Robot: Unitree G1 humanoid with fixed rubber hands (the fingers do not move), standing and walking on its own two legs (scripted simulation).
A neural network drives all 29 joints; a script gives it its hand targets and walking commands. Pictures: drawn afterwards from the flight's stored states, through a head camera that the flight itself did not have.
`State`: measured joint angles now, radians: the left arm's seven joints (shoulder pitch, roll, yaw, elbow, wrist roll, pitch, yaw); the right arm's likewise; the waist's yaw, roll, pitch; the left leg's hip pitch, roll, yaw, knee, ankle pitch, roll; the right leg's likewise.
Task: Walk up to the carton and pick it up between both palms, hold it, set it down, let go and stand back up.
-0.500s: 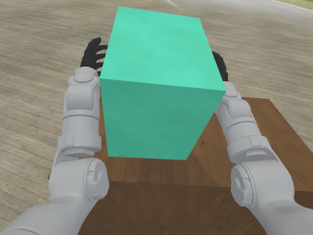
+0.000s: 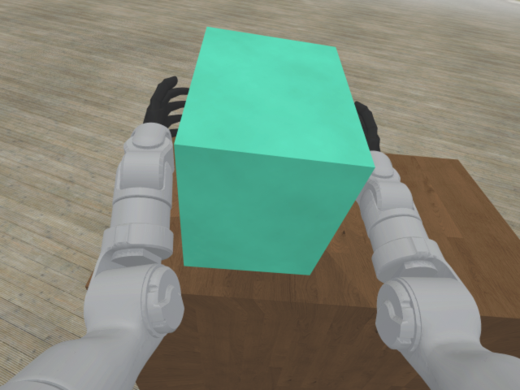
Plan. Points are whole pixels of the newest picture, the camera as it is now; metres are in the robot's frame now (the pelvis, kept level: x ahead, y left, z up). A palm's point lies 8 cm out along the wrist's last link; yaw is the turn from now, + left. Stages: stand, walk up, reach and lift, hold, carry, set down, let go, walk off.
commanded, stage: set down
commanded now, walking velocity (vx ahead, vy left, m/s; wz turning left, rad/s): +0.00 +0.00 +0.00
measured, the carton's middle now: (260, 155) +0.44 +0.00 +0.18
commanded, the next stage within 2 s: none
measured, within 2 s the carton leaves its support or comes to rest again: neither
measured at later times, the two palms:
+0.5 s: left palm (168, 154) +0.42 +0.15 +0.18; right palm (357, 177) +0.39 -0.16 +0.17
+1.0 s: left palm (168, 158) +0.43 +0.15 +0.17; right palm (352, 181) +0.40 -0.16 +0.15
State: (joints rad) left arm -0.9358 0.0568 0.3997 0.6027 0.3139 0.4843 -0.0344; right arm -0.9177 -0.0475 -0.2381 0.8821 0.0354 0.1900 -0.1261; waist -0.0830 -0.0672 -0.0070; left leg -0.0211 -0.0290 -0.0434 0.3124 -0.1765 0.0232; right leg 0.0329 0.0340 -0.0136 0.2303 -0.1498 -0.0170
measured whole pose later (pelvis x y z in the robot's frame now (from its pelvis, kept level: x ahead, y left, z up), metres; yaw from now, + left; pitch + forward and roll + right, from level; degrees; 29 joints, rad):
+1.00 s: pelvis +0.00 +0.00 +0.00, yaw -1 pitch -1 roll -1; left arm -0.95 0.04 0.47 0.86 0.31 0.24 -0.04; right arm -0.84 0.05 -0.50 0.87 -0.25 0.06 -0.05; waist -0.03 -0.05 -0.01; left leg -0.11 -0.02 0.01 0.29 -0.16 0.02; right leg -0.08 0.02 -0.03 0.24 -0.14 -0.02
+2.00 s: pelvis +0.01 +0.01 +0.00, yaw -2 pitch +1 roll -1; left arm -0.84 -0.01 0.48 0.83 0.34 0.14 -0.06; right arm -0.72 0.08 -0.54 0.82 -0.32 -0.05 -0.01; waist 0.00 -0.04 0.01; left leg -0.13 -0.02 0.05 0.28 -0.16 0.04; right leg -0.10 0.01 -0.05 0.23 -0.14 -0.01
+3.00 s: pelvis +0.01 +0.00 +0.00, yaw -1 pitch -1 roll +0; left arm -0.81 -0.01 0.54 0.80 0.39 0.10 -0.12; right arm -0.73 0.14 -0.59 0.78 -0.41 -0.09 0.00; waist -0.01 -0.03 0.06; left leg -0.12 -0.01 0.06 0.30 -0.17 0.03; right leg -0.08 0.01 -0.09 0.26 -0.16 -0.01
